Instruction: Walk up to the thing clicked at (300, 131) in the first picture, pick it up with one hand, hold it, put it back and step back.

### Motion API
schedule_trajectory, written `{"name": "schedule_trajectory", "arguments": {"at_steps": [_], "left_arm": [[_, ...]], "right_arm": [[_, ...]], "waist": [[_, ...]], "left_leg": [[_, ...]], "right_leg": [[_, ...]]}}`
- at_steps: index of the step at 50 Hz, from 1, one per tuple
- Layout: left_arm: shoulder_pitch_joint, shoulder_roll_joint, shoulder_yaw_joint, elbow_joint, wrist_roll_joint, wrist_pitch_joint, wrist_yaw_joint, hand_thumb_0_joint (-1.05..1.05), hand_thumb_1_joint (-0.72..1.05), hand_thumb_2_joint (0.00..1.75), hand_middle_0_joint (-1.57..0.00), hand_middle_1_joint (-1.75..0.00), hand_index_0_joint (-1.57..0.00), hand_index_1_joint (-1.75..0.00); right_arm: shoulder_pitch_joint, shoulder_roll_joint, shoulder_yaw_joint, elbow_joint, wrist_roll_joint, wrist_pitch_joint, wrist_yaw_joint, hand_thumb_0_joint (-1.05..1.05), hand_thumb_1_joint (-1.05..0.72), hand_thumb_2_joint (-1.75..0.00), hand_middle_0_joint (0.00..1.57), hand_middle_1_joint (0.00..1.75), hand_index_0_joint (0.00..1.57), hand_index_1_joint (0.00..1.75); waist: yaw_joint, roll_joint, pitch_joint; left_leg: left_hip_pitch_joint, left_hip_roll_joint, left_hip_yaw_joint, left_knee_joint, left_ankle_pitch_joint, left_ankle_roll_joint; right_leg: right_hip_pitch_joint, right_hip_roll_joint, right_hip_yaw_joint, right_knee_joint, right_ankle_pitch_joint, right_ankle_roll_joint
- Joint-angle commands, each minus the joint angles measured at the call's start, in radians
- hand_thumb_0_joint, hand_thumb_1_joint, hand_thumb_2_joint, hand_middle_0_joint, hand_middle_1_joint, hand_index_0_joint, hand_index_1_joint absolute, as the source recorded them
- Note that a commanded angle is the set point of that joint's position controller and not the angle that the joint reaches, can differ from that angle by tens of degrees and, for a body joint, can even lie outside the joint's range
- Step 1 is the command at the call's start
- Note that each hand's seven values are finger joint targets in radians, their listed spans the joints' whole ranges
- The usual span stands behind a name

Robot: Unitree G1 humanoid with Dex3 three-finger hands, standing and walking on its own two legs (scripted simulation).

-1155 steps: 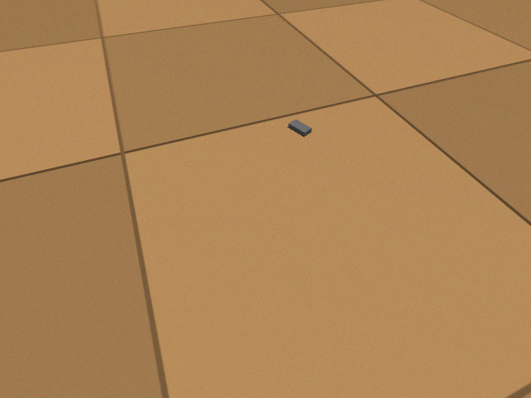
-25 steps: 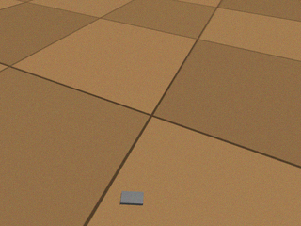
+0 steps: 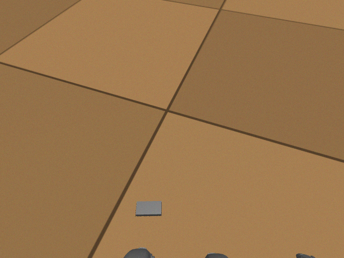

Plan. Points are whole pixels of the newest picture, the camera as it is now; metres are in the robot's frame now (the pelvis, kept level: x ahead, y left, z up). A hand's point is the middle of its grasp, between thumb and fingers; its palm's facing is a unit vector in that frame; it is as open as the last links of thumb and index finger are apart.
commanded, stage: walk up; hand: left
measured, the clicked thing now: (149, 208) +0.43 +0.14 -0.73
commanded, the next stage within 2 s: stand in 0.18 s
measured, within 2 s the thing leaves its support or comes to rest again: neither
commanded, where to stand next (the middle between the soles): +0.05 -0.02 m, yaw +0 degrees
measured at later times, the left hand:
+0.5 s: hand out of the picture +0.09 +0.25 -0.13, palm faces -0.02 -0.94 -0.33, open 7.4 cm
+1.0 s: hand out of the picture +0.07 +0.25 -0.13, palm faces -0.01 -0.94 -0.34, open 7.4 cm
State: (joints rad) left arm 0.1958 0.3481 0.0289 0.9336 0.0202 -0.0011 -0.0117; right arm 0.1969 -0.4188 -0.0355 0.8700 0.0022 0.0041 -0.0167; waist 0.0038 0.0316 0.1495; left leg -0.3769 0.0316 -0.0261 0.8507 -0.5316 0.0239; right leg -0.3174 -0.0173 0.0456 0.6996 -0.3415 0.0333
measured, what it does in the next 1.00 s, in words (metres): stands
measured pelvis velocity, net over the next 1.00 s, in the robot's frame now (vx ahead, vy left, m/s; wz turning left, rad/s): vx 0.00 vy -0.01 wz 0.02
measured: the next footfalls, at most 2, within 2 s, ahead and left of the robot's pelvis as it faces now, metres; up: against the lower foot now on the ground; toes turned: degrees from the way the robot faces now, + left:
none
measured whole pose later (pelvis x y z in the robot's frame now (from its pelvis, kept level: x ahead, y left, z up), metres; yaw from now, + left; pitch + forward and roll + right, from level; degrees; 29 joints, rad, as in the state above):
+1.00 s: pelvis +0.00 -0.01 +0.03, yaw +1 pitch -2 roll +0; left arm 0.10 0.36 0.00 1.14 0.01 -0.02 -0.01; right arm 0.08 -0.35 -0.01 1.14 -0.01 0.00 0.02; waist 0.00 0.00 0.05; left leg -0.14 0.03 -0.02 0.35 -0.17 -0.03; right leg -0.15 -0.03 0.02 0.35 -0.16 0.04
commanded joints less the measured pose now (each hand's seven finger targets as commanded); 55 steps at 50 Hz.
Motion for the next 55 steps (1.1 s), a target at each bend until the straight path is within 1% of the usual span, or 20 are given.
{"name": "schedule_trajectory", "arguments": {"at_steps": [1, 3, 4, 5, 6, 8, 9, 10, 12, 14, 17, 22, 24, 25, 26, 32, 43, 47, 50, 55], "left_arm": [[-0.099, 0.280, 0.059, -0.091, -0.011, -0.030, 0.029, 0.00, 0.90, 0.90, -0.20, -0.30, -0.20, -0.30], [-0.095, 0.259, 0.053, -0.087, -0.023, -0.029, 0.028, 0.00, 0.90, 0.90, -0.20, -0.30, -0.20, -0.30], [-0.081, 0.244, 0.050, -0.087, -0.027, -0.027, 0.026, 0.00, 0.90, 0.90, -0.20, -0.30, -0.20, -0.30], [-0.064, 0.224, 0.044, -0.082, -0.029, -0.025, 0.024, 0.00, 0.90, 0.90, -0.20, -0.30, -0.20, -0.30], [-0.049, 0.224, 0.041, -0.047, -0.029, -0.023, 0.026, 0.00, 0.90, 0.90, -0.20, -0.30, -0.20, -0.30], [-0.066, 0.228, 0.043, -0.017, -0.018, -0.033, 0.027, 0.00, 0.90, 0.90, -0.20, -0.30, -0.20, -0.30], [-0.101, 0.222, 0.034, -0.006, -0.023, -0.030, 0.020, 0.00, 0.90, 0.90, -0.20, -0.30, -0.20, -0.30], [-0.128, 0.242, 0.034, -0.005, -0.016, -0.029, 0.015, 0.00, 0.90, 0.90, -0.20, -0.30, -0.20, -0.30], [-0.142, 0.235, 0.028, 0.008, -0.018, -0.028, 0.012, 0.00, 0.90, 0.90, -0.20, -0.30, -0.20, -0.30], [-0.150, 0.221, 0.020, 0.030, -0.022, -0.027, 0.011, 0.00, 0.90, 0.90, -0.20, -0.30, -0.20, -0.30], [-0.166, 0.226, 0.018, 0.057, -0.023, -0.032, 0.010, 0.00, 0.90, 0.90, -0.20, -0.30, -0.20, -0.30], [-0.178, 0.230, 0.012, 0.095, -0.021, -0.034, 0.008, 0.00, 0.90, 0.90, -0.20, -0.30, -0.20, -0.30], [-0.180, 0.229, 0.010, 0.106, -0.018, -0.036, 0.008, 0.00, 0.90, 0.90, -0.20, -0.30, -0.20, -0.30], [-0.170, 0.230, 0.009, 0.112, -0.020, -0.036, 0.007, 0.00, 0.90, 0.90, -0.20, -0.30, -0.20, -0.30], [-0.167, 0.233, 0.008, 0.119, -0.017, -0.037, 0.007, 0.00, 0.90, 0.90, -0.20, -0.30, -0.20, -0.30], [-0.167, 0.237, 0.005, 0.136, -0.014, -0.043, 0.011, 0.00, 0.90, 0.90, -0.20, -0.30, -0.20, -0.30], [-0.139, 0.232, 0.003, 0.145, -0.012, -0.040, 0.016, 0.00, 0.90, 0.90, -0.20, -0.30, -0.20, -0.30], [-0.136, 0.237, 0.005, 0.146, -0.012, -0.038, 0.017, 0.00, 0.90, 0.90, -0.20, -0.30, -0.20, -0.30], [-0.124, 0.230, 0.003, 0.144, -0.011, -0.040, 0.018, 0.00, 0.90, 0.90, -0.20, -0.30, -0.20, -0.30], [-0.129, 0.236, 0.008, 0.140, -0.013, -0.039, 0.018, 0.00, 0.90, 0.90, -0.20, -0.30, -0.20, -0.30]], "right_arm": [[0.092, -0.172, -0.048, 0.005, 0.020, -0.035, -0.012, 0.00, -0.90, -0.90, 0.20, 0.30, 0.20, 0.30], [0.102, -0.178, -0.049, 0.030, 0.009, -0.045, -0.010, 0.00, -0.90, -0.90, 0.20, 0.30, 0.20, 0.30], [0.077, -0.200, -0.051, 0.025, -0.003, -0.048, -0.011, 0.00, -0.90, -0.90, 0.20, 0.30, 0.20, 0.30], [0.030, -0.216, -0.050, 0.012, -0.011, -0.055, -0.010, 0.00, -0.90, -0.90, 0.20, 0.30, 0.20, 0.30], [-0.031, -0.237, -0.050, 0.021, 0.000, -0.056, -0.001, 0.00, -0.90, -0.90, 0.20, 0.30, 0.20, 0.30], [-0.078, -0.200, -0.034, 0.039, 0.000, -0.051, 0.008, 0.00, -0.90, -0.90, 0.20, 0.30, 0.20, 0.30], [-0.080, -0.179, -0.033, 0.036, -0.010, -0.044, 0.006, 0.00, -0.90, -0.90, 0.20, 0.30, 0.20, 0.30], [-0.067, -0.166, -0.027, 0.052, -0.010, -0.044, 0.005, 0.00, -0.90, -0.90, 0.20, 0.30, 0.20, 0.30], [-0.063, -0.166, -0.022, 0.083, -0.012, -0.046, 0.009, 0.00, -0.90, -0.90, 0.20, 0.30, 0.20, 0.30], [-0.096, -0.158, -0.021, 0.101, -0.011, -0.047, 0.015, 0.00, -0.90, -0.90, 0.20, 0.30, 0.20, 0.30], [-0.100, -0.147, -0.017, 0.123, -0.010, -0.052, 0.015, 0.00, -0.90, -0.90, 0.20, 0.30, 0.20, 0.30], [-0.131, -0.146, -0.020, 0.159, -0.009, -0.046, 0.020, 0.00, -0.90, -0.90, 0.20, 0.30, 0.20, 0.30], [-0.134, -0.145, -0.021, 0.169, -0.009, -0.047, 0.021, 0.00, -0.90, -0.90, 0.20, 0.30, 0.20, 0.30], [-0.135, -0.147, -0.020, 0.176, -0.009, -0.047, 0.022, 0.00, -0.90, -0.90, 0.20, 0.30, 0.20, 0.30], [-0.141, -0.147, -0.021, 0.180, -0.009, -0.044, 0.023, 0.00, -0.90, -0.90, 0.20, 0.30, 0.20, 0.30], [-0.150, -0.146, -0.021, 0.198, -0.007, -0.039, 0.025, 0.00, -0.90, -0.90, 0.20, 0.30, 0.20, 0.30], [-0.152, -0.152, -0.021, 0.219, -0.008, -0.031, 0.023, 0.00, -0.90, -0.90, 0.20, 0.30, 0.20, 0.30], [-0.145, -0.142, -0.017, 0.220, -0.009, -0.028, 0.023, 0.00, -0.90, -0.90, 0.20, 0.30, 0.20, 0.30], [-0.158, -0.141, -0.018, 0.218, -0.008, -0.030, 0.024, 0.00, -0.90, -0.90, 0.20, 0.30, 0.20, 0.30], [-0.153, -0.143, -0.018, 0.219, -0.009, -0.029, 0.023, 0.00, -0.90, -0.90, 0.20, 0.30, 0.20, 0.30]], "waist": [[-0.053, -0.233, -0.179], [-0.039, -0.184, -0.238], [-0.024, -0.138, -0.249], [-0.002, -0.108, -0.238], [0.026, -0.051, -0.201], [0.035, -0.046, -0.179], [0.003, -0.026, -0.157], [-0.014, -0.039, -0.150], [-0.009, -0.015, -0.147], [0.005, 0.005, -0.134], [-0.003, -0.017, -0.169], [-0.005, -0.015, -0.142], [-0.008, -0.005, -0.166], [-0.008, 0.009, -0.157], [-0.007, 0.003, -0.137], [-0.015, -0.024, -0.179], [-0.014, -0.035, -0.186], [-0.012, -0.053, -0.160], [-0.007, -0.048, -0.176], [-0.008, -0.036, -0.182]], "left_leg": [[0.102, -0.008, 0.023, -0.151, 0.203, 0.005], [0.213, 0.023, -0.023, -0.270, 0.517, 0.016], [0.230, 0.073, -0.114, -0.292, 0.567, 0.053], [0.207, 0.139, -0.209, -0.332, 0.518, 0.092], [0.096, 0.178, -0.248, -0.345, 0.437, 0.124], [0.034, 0.129, -0.171, -0.344, 0.406, 0.069], [0.042, 0.063, -0.101, -0.356, 0.322, 0.038], [0.085, 0.048, -0.081, -0.367, 0.287, 0.019], [0.110, 0.063, -0.099, -0.409, 0.308, 0.012], [0.104, 0.084, -0.123, -0.462, 0.312, 0.013], [0.154, 0.092, -0.109, -0.490, 0.400, 0.005], [0.177, 0.086, -0.096, -0.543, 0.315, -0.006], [0.193, 0.089, -0.091, -0.550, 0.363, -0.009], [0.196, 0.086, -0.088, -0.564, 0.322, -0.011], [0.175, 0.082, -0.089, -0.567, 0.277, -0.012], [0.242, 0.084, -0.071, -0.551, 0.375, -0.010], [0.261, 0.090, -0.064, -0.553, 0.418, -0.012], [0.234, 0.085, -0.062, -0.566, 0.368, -0.015], [0.262, 0.093, -0.064, -0.554, 0.450, -0.013], [0.257, 0.091, -0.059, -0.559, 0.441, -0.016]], "right_leg": [[0.035, -0.173, 0.134, -0.144, 0.490, -0.177], [0.034, -0.127, 0.097, -0.062, 0.458, -0.129], [0.004, -0.099, 0.083, -0.023, 0.379, -0.103], [-0.015, -0.061, 0.059, -0.015, 0.238, -0.076], [0.060, -0.032, 0.023, -0.034, 0.107, -0.071], [0.139, -0.062, 0.070, -0.146, 0.128, -0.086], [0.118, -0.094, 0.110, -0.188, 0.155, -0.088], [0.078, -0.108, 0.127, -0.214, 0.135, -0.100], [0.091, -0.100, 0.099, -0.232, 0.138, -0.087], [0.120, -0.081, 0.067, -0.254, 0.117, -0.069], [0.171, -0.086, 0.057, -0.274, 0.203, -0.063], [0.154, -0.094, 0.065, -0.347, 0.139, -0.056], [0.182, -0.097, 0.057, -0.348, 0.181, -0.054], [0.167, -0.094, 0.061, -0.363, 0.166, -0.050], [0.164, -0.095, 0.061, -0.376, 0.127, -0.050], [0.170, -0.109, 0.063, -0.397, 0.204, -0.047], [0.174, -0.108, 0.056, -0.410, 0.240, -0.046], [0.163, -0.105, 0.055, -0.424, 0.168, -0.043], [0.175, -0.109, 0.048, -0.410, 0.250, -0.046], [0.188, -0.109, 0.046, -0.408, 0.249, -0.045]]}}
